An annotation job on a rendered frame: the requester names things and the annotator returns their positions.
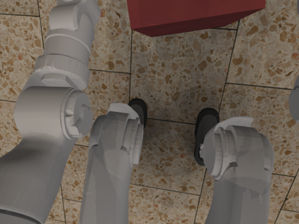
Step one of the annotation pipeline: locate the robot left upper arm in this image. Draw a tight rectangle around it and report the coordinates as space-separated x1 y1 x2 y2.
0 86 93 224

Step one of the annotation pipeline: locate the robot right upper arm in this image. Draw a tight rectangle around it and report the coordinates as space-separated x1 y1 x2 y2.
289 75 299 123

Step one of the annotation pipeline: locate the right robot foot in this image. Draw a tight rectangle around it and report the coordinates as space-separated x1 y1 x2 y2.
194 108 220 166

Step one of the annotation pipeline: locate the robot left forearm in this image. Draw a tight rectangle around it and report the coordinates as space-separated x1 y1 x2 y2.
14 0 101 118

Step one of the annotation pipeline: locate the carton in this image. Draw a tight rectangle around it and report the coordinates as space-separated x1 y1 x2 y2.
127 0 266 37

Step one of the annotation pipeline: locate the left robot shin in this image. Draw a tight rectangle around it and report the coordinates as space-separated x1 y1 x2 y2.
88 102 139 150

